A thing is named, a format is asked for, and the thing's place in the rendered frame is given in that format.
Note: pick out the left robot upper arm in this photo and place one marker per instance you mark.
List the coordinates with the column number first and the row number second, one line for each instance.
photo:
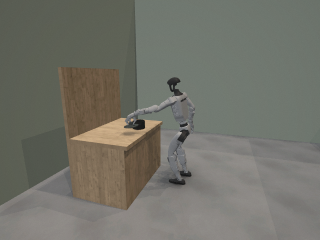
column 169, row 102

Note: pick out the robot left foot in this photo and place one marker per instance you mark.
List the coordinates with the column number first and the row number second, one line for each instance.
column 176, row 181

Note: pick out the pot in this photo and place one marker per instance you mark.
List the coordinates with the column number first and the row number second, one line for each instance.
column 141, row 124

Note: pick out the robot right foot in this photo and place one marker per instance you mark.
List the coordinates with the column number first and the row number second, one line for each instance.
column 188, row 173

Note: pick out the lid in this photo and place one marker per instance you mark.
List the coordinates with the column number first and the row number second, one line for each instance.
column 131, row 126

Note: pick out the left robot forearm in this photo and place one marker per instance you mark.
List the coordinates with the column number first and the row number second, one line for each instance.
column 145, row 110

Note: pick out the robot foot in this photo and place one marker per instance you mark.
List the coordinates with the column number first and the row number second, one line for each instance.
column 188, row 173
column 176, row 181

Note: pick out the robot right hand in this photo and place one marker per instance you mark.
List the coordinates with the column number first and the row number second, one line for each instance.
column 192, row 127

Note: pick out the table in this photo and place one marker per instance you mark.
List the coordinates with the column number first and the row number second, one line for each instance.
column 109, row 164

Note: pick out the robot left hand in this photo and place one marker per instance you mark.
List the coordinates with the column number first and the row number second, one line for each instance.
column 132, row 115

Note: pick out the right robot forearm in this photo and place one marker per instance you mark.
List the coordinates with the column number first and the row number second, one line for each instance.
column 190, row 117

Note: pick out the right robot upper arm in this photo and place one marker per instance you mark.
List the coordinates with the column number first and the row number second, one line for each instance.
column 189, row 103

